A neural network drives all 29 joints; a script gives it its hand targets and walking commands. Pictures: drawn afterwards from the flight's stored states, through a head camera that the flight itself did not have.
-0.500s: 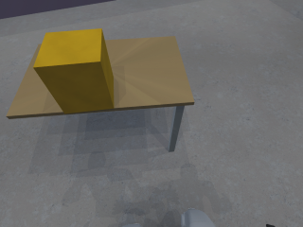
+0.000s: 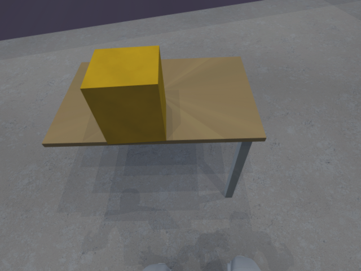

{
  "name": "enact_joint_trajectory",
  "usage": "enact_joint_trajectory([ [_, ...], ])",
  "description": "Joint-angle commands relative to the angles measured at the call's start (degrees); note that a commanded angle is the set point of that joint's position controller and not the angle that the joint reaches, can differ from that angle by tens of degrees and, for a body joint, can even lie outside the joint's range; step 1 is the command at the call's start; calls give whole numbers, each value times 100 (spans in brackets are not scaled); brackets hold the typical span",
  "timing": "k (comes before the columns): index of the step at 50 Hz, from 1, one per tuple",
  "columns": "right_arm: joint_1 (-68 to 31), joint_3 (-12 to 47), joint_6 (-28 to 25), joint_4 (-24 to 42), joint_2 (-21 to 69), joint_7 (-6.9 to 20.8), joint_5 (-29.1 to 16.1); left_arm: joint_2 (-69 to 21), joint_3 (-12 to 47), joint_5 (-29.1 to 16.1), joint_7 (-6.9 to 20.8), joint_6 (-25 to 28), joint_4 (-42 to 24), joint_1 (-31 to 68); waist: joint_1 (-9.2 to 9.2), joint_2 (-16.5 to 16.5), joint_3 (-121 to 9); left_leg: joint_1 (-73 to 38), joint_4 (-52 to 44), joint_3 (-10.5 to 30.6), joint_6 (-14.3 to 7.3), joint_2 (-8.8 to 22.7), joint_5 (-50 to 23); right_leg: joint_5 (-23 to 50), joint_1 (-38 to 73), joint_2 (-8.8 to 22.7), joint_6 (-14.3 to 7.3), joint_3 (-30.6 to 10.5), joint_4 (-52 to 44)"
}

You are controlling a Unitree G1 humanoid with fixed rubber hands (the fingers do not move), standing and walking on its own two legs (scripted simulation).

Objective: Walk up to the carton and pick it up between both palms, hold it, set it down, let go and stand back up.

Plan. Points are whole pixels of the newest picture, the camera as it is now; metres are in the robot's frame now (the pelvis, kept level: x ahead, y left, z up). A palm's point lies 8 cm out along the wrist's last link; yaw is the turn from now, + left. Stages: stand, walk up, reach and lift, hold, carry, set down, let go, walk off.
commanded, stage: walk up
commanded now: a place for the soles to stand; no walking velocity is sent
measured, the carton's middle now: (132, 97) +0.65 +0.17 -0.02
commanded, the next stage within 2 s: none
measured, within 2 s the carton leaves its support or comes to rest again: neither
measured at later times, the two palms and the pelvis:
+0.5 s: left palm out of the picture +0.12 +0.36 -0.07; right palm (319, 249) +0.18 -0.30 -0.10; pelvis +0.09 +0.02 +0.01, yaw +2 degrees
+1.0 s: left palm (3, 264) +0.17 +0.43 -0.08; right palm (270, 216) +0.26 -0.21 -0.11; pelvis +0.16 +0.09 +0.00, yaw +5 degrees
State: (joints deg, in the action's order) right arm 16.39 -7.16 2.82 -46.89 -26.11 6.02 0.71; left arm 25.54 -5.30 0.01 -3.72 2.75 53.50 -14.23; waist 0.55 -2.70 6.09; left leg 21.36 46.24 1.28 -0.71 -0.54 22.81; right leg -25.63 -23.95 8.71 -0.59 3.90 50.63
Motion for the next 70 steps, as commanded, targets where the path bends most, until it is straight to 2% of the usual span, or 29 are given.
enact_joint_trajectory([
  [1, 112, -408, -171, 523, -1952, -206, 253, 1407, -167, 109, -113, 31, -602, 1105, 687, -610, 210, -455, -4157, 4312, -376, 1482, 3312, -754, -2425, -683, -174, -678, 1994],
  [4, 32, -313, -246, 486, -1458, -312, 300, 1403, -197, -19, -12, 79, -186, 155, 290, -643, 84, -1084, -3113, 2568, -133, 931, 956, 166, -1979, -382, -46, -513, 1223],
  [12, 389, -198, -213, 560, -1046, -337, 205, 944, 47, -48, -85, 323, -301, -211, 293, -611, -927, -2292, -1293, 1190, -818, 804, -4227, 781, -602, -800, 46, 419, -1442],
  [14, -281, -128, -198, 852, -837, -323, 123, 1256, -118, -16, -173, 391, 186, -1613, -437, 37, -1461, -569, 162, 424, -415, 387, -3848, 2422, 2068, -650, -239, 237, -2374],
  [15, -585, -50, -253, 1144, -602, -305, 115, 1781, -235, 74, -262, 404, 255, -2261, -769, 495, -1661, 903, 1091, 325, -110, 134, -3026, 1817, 3236, 216, -644, -1123, -2537],
  [16, -363, 33, -214, 1135, -376, -292, 159, 2208, -385, 105, -327, 402, 206, -2218, -684, 1110, -2107, 2071, 1845, 196, 33, -423, 1013, 1044, 3998, 1764, -1190, -3460, -2951],
  [17, -170, -116, -92, 855, -959, -297, 220, 2233, -417, 61, -286, 381, 32, -1635, -553, 369, -1856, 2070, 2320, 766, -8, 48, 1003, -574, 3321, 2018, -1485, -3840, -3222],
  [22, -121, -109, 26, 542, -826, -47, 270, 1815, -338, 161, -207, 362, -344, -619, -125, 978, 83, 1591, 1697, 364, 82, 349, 306, -751, 614, 996, -1172, -1776, -3298],
  [28, -641, -177, -113, 785, -820, -37, 245, 2055, -504, 226, -156, 319, -387, -532, -272, 1224, -748, 1414, -127, 489, 102, 756, 1050, 208, 1644, 1353, -1383, -1829, -2304],
  [30, 333, -285, -157, 404, -899, -91, 299, 1997, -466, 225, -132, 263, -397, -123, 369, 1000, -1011, -135, -918, 45, 62, 516, 156, 390, 642, 1025, -1048, -1035, -1549],
  [31, 965, -331, -176, 149, -1008, -134, 350, 1634, -319, 200, -123, 195, -518, 270, 689, -42, -778, -1083, -1396, -6, 69, 159, 292, 93, -516, 525, -703, -616, -490],
  [32, 1251, -444, -163, 55, -1320, -197, 447, 1037, -69, 164, -151, 175, -475, 258, 989, -1300, -451, -1466, -2351, 1316, -85, 603, 1242, -772, -1820, -361, -360, 155, 970],
  [33, 561, -494, -195, 422, -1802, -218, 395, 853, 0, 103, -212, 89, -562, 243, 748, -1675, -147, -883, -3466, 3320, -221, 1480, 2046, -1291, -2486, -1062, -119, -67, 1825],
  [34, 167, -444, -179, 522, -1994, -219, 252, 1318, -79, 53, -240, 113, -492, 385, 595, -933, 182, -462, -3820, 3938, -542, 1776, 2381, -948, -2352, -778, -302, -512, 1999],
  [35, -15, -362, -192, 525, -1751, -251, 264, 1391, -53, -28, -200, 137, -375, 365, 509, -297, 365, -580, -3351, 3351, -452, 1509, 1396, -457, -2372, -575, -239, -525, 1888],
  [38, 189, -293, -207, 562, -1219, -336, 301, 1448, -156, -80, -160, 191, -177, -463, 301, -978, -378, -1564, -2103, 1838, -450, 949, -1614, -204, -1715, -489, -6, -371, 897],
  [41, 318, -256, -205, 518, -1113, -360, 280, 1130, -2, -102, -182, 274, -324, -387, 358, -669, -620, -2278, -1667, 1742, -866, 1188, -3759, -356, -1623, -542, 43, -86, 166],
  [44, 419, -277, -132, 571, -1045, -398, 303, 992, 92, -118, -220, 324, -302, -493, 440, -967, -839, -2602, -1139, 1299, -826, 995, -4695, -106, -1365, -711, 45, 279, -831],
  [46, -321, -249, -88, 934, -1081, -382, 247, 1041, 58, -89, -263, 387, -89, -1305, -126, -731, -1144, -1507, -20, 509, -572, 614, -4506, 1426, 357, -779, -76, 340, -2150],
  [47, -703, -164, -120, 1148, -790, -349, 164, 1461, -102, -10, -355, 441, 141, -2062, -590, -236, -1372, -93, 840, 382, -243, 407, -3773, 2283, 2086, -364, -360, -393, -2445],
  [48, -569, -5, -142, 1306, -436, -344, 172, 2066, -306, 86, -431, 439, 182, -2560, -708, 1159, -1823, 1823, 1925, 248, 104, -14, -1216, 2608, 3533, 1070, -1024, -2688, -2257],
  [49, -568, -102, -46, 1186, -698, -369, 197, 2292, -364, 81, -444, 406, 86, -2199, -629, 1070, -1786, 2234, 2310, 418, 14, -123, 1120, 1345, 3234, 1856, -1508, -3908, -2784],
  [50, -591, -217, 57, 1040, -1092, -340, 283, 2307, -435, 30, -458, 381, -113, -1636, -515, 468, -1329, 2244, 2748, 856, 67, 234, 1067, 79, 2426, 2125, -1862, -4305, -3161],
  [54, -247, -254, 86, 700, -930, -160, 311, 1906, -315, 197, -401, 377, -289, -752, -71, 567, -69, 1423, 1999, 504, 110, 543, 708, -662, 151, 1109, -1418, -2388, -2899],
  [60, -210, -336, 18, 809, -911, -63, 287, 2149, -444, 290, -345, 312, -386, -480, 128, 1123, -703, 680, 66, 295, 116, 662, 838, 385, 638, 1140, -1259, -1973, -1948],
  [62, 891, -446, -53, 286, -946, -151, 386, 1656, -287, 247, -333, 175, -373, -77, 817, 6, -914, -1286, -1370, 178, 164, 316, 317, 997, -635, 318, -671, -735, -104],
  [64, 417, -534, -80, 486, -1765, -197, 465, 864, 11, 131, -426, 100, -444, -214, 684, -1969, -328, -1064, -2963, 2898, -223, 1567, 1446, -1323, -2654, -1128, -71, -214, 2021],
  [66, 10, -432, -79, 611, -1573, -289, 280, 1373, -43, 65, -443, 143, -354, 203, 615, -803, 324, -617, -3051, 2802, -6, 1563, -211, -626, -2534, -831, -175, -701, 2183],
  [70, 36, -320, -168, 678, -1166, -399, 233, 1407, -66, -84, -309, 158, -142, -793, 278, -488, -384, -1681, -2121, 1610, -36, 1152, -1875, -29, -1832, -749, -7, -766, 1359],
])
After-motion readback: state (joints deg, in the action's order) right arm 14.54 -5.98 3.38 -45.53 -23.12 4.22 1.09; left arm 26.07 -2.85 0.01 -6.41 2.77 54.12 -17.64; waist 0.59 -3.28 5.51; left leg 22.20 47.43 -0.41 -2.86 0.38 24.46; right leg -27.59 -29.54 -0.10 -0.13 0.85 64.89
